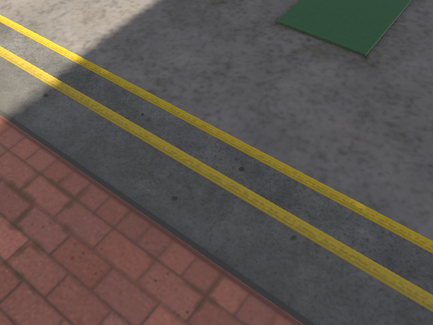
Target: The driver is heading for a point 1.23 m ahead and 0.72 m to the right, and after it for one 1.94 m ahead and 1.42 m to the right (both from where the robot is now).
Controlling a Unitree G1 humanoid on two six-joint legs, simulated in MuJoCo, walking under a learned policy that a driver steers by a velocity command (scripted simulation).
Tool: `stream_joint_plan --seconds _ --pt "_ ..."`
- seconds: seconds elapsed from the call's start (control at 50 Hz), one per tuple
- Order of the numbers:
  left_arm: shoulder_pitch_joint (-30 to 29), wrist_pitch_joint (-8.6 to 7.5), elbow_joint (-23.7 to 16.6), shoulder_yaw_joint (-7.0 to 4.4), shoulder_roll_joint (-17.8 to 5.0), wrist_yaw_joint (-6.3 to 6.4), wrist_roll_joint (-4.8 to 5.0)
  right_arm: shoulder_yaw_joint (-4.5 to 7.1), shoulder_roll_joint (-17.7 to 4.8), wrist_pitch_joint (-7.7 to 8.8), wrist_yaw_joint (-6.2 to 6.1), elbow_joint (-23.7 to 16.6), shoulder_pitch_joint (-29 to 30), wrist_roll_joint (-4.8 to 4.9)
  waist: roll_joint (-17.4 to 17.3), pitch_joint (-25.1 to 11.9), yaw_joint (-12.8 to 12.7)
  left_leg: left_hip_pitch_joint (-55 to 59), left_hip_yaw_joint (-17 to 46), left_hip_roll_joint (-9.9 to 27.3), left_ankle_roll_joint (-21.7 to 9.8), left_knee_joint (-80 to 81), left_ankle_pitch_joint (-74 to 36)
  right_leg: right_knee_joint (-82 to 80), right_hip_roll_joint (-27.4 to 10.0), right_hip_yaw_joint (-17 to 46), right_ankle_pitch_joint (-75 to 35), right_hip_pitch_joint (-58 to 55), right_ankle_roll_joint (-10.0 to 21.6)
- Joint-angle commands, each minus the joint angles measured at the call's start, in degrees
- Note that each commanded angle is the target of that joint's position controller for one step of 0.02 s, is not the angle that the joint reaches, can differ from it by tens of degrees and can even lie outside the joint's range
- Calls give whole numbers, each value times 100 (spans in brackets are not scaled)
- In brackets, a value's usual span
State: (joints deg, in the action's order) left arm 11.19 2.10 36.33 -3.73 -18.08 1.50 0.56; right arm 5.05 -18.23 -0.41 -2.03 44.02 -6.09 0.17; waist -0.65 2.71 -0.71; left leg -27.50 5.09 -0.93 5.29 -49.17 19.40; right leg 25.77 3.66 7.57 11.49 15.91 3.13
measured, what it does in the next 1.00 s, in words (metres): steps on the spot, turning right: left foot, then right foot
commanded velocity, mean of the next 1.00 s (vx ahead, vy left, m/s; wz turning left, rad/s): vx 0.00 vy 0.00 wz -0.60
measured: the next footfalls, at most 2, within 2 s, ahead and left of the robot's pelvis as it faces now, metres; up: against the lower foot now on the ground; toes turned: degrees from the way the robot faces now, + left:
left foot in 0.18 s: +0.07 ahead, +0.14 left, +0.00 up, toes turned -13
right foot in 0.60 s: +0.00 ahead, -0.12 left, +0.00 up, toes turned -23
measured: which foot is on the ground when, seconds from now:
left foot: up 0.00-0.16, down 0.18-0.60, up 0.62-1.00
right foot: down 0.00-0.18, up 0.20-0.58, down 0.60-1.00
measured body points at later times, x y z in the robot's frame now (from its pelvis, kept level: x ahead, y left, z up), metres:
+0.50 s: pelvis +0.00 +0.02 +0.00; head +0.05 +0.02 +0.44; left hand +0.23 +0.25 -0.10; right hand +0.05 -0.28 -0.11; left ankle +0.03 +0.15 -0.74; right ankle -0.03 -0.11 -0.70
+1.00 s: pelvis +0.04 -0.04 +0.00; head +0.05 -0.07 +0.45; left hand +0.32 +0.09 -0.07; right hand -0.01 -0.35 -0.11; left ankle +0.12 +0.08 -0.71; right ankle -0.04 -0.10 -0.74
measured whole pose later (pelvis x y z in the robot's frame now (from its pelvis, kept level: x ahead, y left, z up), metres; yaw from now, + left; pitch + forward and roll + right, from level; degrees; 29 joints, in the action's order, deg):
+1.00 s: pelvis +0.04 -0.04 +0.00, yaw -35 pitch +5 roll +1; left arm 14.3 -6.5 32.9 -4.0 -16.8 -5.2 -2.5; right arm 1.4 -18.3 2.6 -2.4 42.0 -12.2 -1.7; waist -0.2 -1.9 -0.6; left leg -25.8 1.9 0.6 6.7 -44.0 20.7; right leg 26.3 5.5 9.9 15.2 14.8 4.1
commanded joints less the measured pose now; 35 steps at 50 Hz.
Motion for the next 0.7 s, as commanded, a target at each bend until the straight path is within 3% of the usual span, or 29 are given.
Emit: stream_joint_plan --seconds 0.02,0.12,0.14,0.16,0.18,0.2,0.22,0.24,0.26,0.28,0.32,0.36,0.44,0.5,0.54,0.56,0.58,0.6,0.62,0.64,0.66,0.68,0.7 --pt "-78 -27 -408 -325 -1083 19 -5 86 -457 122 47 -417 211 31 963 -677 -77 44 69 -88 0 581 33 -501 -1364 1643 -1404 -712 991" --pt "-301 32 -488 -326 -1049 -18 73 127 -540 251 163 -403 -30 76 1035 -759 50 786 86 -188 -180 1843 -134 -183 -1205 2238 -1782 -754 855" --pt "-412 51 -515 -315 -1014 -2 119 145 -539 276 181 -347 -214 73 994 -779 190 1184 11 -167 -257 2526 -670 -36 -1059 2216 -1631 -651 700" --pt "-371 56 -526 -283 -901 18 133 192 -666 286 174 -307 -361 41 831 -824 223 1763 142 147 -396 2995 -1338 194 -834 2084 -1033 -319 451" --pt "-61 43 -513 -198 -591 4 52 258 -1023 251 137 -364 -429 -61 -183 -1024 42 2454 1094 1254 -825 3105 -1991 1204 -326 1423 584 327 116" --pt "54 4 -658 -229 -636 3 93 298 -1298 193 139 -328 -313 -216 -1557 -662 -150 2383 2329 2162 -1788 3199 -3051 2225 542 328 2545 1501 -230" --pt "222 -31 -527 -375 -1123 12 -7 218 -975 207 131 -459 -148 -208 -1104 -632 -79 2145 2335 2476 -2173 3170 -3045 3494 85 272 2601 1641 -489" --pt "257 -12 -403 -461 -1270 -6 45 122 -670 202 95 -537 104 -158 -800 -544 -150 1991 1741 2121 -1990 3101 -2791 3948 -31 227 2204 1630 -572" --pt "332 53 -282 -459 -1142 8 55 85 -560 178 69 -572 300 -96 -662 -442 -203 1936 1221 1730 -1740 3060 -2401 4174 -84 141 1864 1657 -680" --pt "317 103 -269 -432 -1023 11 44 58 -502 165 40 -580 347 -23 -687 -356 -127 2002 973 1600 -1675 3051 -2345 4386 -105 94 1550 1847 -771" --pt "148 131 -368 -345 -761 -34 100 40 -534 104 -15 -538 189 -47 -764 -292 0 2043 483 1399 -1704 3110 -2542 4237 -174 -209 1259 1890 -876" --pt "-162 111 -533 -282 -631 -56 123 71 -624 47 -54 -492 -66 -90 -867 -369 216 2470 357 1491 -1806 3116 -2668 3695 -316 -375 1166 2020 -945" --pt "-307 94 -690 -182 -481 -143 54 166 -903 -24 4 -502 -54 -53 -919 -576 316 2520 35 1703 -1854 3067 -2905 2566 -576 -686 1189 1349 -903" --pt "-188 121 -709 -207 -562 -196 70 209 -1026 -38 89 -487 -20 18 -982 -589 276 2317 -175 1792 -1782 2956 -2984 1844 -529 -975 1083 767 -752" --pt "-24 154 -699 -242 -577 -237 79 222 -1063 -18 124 -456 18 117 -940 -574 141 2271 -261 1847 -1622 2700 -2857 1115 -480 -1078 748 406 -557" --pt "190 159 -630 -267 -564 -249 70 215 -1033 -8 129 -440 86 181 -866 -593 -18 2115 -415 1784 -1439 2414 -2673 469 -386 -1188 251 -6 -398" --pt "425 154 -545 -333 -671 -212 51 169 -850 19 143 -337 -128 195 -595 -658 -95 1749 -677 1590 -1111 1908 -2166 -99 -282 -1084 -350 -651 -202" --pt "1198 -245 -264 -364 -823 -449 -234 -23 -86 224 139 -367 -575 -717 1307 -751 39 467 -915 1304 -826 1137 440 -413 -675 -359 -1848 -2005 622" --pt "1327 -593 -710 -479 -1553 -498 -316 -98 58 332 22 -1002 -617 -549 2066 -1485 90 -887 -1224 118 -358 -257 2189 -666 -2765 2586 -2561 -2823 2452" --pt "1417 -891 -556 -383 -940 -466 -554 48 -458 370 -5 -891 -15 -205 1254 -684 -343 -1017 73 154 -304 -576 1697 -1065 -2662 2691 -738 -1846 1944" --pt "847 -1045 -563 -384 -767 -481 -410 149 -791 442 -176 -963 390 -33 1170 -86 -265 -1188 46 274 -356 -1125 1230 -1217 -2159 1905 193 -1220 1355" --pt "414 -1053 -632 -283 -620 -486 -234 254 -1011 540 -308 -905 240 -134 1092 -297 27 -1053 -5 262 -358 -1485 870 -1271 -1868 1580 339 -1058 1055" --pt "156 -1011 -672 -166 -444 -465 -161 195 -832 582 -364 -882 113 -286 939 -390 231 -925 64 251 -382 -1608 543 -1217 -1709 1366 -71 -829 906"
Keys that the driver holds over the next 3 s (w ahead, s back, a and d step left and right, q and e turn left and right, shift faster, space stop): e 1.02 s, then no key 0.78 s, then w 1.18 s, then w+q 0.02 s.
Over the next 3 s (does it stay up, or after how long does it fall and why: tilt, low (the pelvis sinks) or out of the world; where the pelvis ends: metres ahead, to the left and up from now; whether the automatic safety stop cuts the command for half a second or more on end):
stays up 0.44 -0.34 -0.02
